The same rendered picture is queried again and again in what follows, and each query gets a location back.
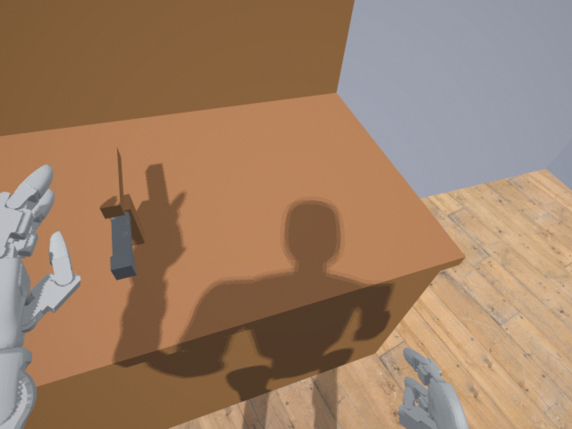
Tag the counter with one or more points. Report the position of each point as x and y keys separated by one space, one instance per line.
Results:
x=273 y=239

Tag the robot left hand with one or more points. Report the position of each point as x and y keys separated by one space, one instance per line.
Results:
x=20 y=216

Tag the left robot forearm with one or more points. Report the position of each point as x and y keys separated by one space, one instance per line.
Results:
x=18 y=391

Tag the tap lever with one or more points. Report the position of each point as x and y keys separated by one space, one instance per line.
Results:
x=122 y=262

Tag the robot right hand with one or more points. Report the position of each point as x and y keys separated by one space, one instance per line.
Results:
x=438 y=407

